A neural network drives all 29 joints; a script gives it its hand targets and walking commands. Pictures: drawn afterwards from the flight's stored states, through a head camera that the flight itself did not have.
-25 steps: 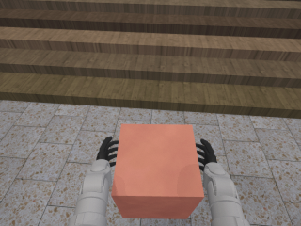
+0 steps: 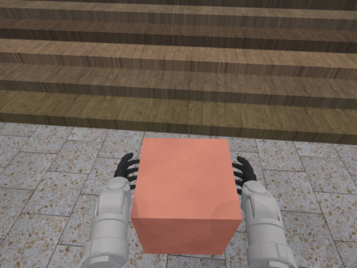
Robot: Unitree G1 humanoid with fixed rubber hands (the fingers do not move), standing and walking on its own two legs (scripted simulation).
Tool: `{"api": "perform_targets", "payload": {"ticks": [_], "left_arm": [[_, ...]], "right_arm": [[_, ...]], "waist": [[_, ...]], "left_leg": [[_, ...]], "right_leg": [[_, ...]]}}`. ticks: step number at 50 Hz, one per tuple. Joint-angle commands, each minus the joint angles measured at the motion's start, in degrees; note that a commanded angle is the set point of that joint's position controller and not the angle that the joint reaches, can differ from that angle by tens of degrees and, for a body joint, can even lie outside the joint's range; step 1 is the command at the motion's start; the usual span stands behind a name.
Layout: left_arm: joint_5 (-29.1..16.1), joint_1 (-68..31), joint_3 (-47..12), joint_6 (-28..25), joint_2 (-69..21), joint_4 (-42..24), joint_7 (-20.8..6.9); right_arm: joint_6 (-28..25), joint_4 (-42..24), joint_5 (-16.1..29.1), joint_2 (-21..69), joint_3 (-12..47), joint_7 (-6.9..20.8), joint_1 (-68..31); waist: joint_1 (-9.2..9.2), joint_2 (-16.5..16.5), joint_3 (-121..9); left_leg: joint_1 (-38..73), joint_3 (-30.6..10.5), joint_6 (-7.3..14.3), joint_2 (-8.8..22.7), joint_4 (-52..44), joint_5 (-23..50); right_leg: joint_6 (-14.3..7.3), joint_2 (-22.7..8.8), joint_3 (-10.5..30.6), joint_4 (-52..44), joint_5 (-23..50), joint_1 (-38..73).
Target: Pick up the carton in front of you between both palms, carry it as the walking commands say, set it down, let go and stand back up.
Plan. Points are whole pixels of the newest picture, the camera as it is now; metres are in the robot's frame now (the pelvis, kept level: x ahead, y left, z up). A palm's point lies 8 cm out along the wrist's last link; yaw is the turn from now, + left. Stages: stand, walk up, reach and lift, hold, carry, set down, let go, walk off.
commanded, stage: reach and lift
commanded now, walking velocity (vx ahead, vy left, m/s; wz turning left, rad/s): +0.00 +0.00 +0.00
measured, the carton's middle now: (184, 198) +0.30 +0.00 -0.04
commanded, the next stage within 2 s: hold in 0.62 s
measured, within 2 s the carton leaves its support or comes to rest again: neither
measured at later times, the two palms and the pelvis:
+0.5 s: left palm (121, 178) +0.31 +0.15 +0.04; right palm (248, 182) +0.30 -0.15 +0.04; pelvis +0.02 +0.00 +0.01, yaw +0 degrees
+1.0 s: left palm (118, 179) +0.29 +0.15 +0.06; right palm (251, 183) +0.29 -0.15 +0.05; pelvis +0.01 +0.00 +0.01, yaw +0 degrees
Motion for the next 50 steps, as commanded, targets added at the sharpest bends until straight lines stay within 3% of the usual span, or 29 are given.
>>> {"api": "perform_targets", "payload": {"ticks": [1, 17, 30, 35, 42, 50], "left_arm": [[-12.8, -29.3, -32.0, -0.4, -55.3, 2.0, -14.2], [-14.3, -22.2, -34.7, 1.8, -53.5, -4.7, -13.6], [-15.3, -21.3, -35.9, 3.6, -53.0, -7.8, -13.4], [-17.7, -21.3, -39.8, 5.2, -53.4, -12.8, -13.1], [-15.1, -21.0, -35.5, 8.1, -50.4, -9.8, -12.8], [-15.6, -26.4, -36.1, 7.3, -52.0, -9.5, -13.5]], "right_arm": [[-1.4, 0.3, 13.1, 55.0, 32.2, 13.9, -31.1], [0.9, -6.4, 14.8, 53.4, 34.8, 13.2, -24.0], [2.7, -9.3, 15.4, 52.6, 35.6, 13.1, -23.0], [4.3, -14.6, 17.7, 53.1, 39.7, 12.9, -23.1], [7.0, -11.3, 15.5, 49.9, 35.4, 12.7, -22.8], [6.3, -11.0, 16.0, 52.0, 36.0, 13.2, -28.1]], "waist": [[-0.01, -0.2, -14.9], [0.00, -0.2, -15.0], [-0.04, 0.0, -13.7], [-0.12, -0.1, -16.4], [-0.08, 0.0, -8.0], [0.03, 0.0, -10.9]], "left_leg": [[1.8, 4.5, 0.3, -2.1, -5.9, 3.9], [6.2, 3.9, -0.2, -2.6, -7.3, 13.7], [7.1, 3.7, -0.4, -2.7, -8.0, 14.1], [9.4, 3.3, -0.5, -2.7, -8.3, 17.4], [6.4, 4.0, -0.2, -2.3, -10.2, 7.6], [6.5, 4.2, 0.0, -2.2, -9.3, 5.8]], "right_leg": [[-0.2, 2.2, -4.4, -4.9, 3.8, 6.6], [0.3, 2.7, -3.9, -6.6, 13.3, 10.3], [0.3, 2.8, -3.8, -7.2, 13.3, 10.9], [0.5, 2.9, -3.7, -7.7, 16.7, 13.1], [0.0, 2.5, -4.1, -9.4, 6.9, 10.4], [-0.1, 2.3, -4.3, -8.5, 5.3, 10.5]]}}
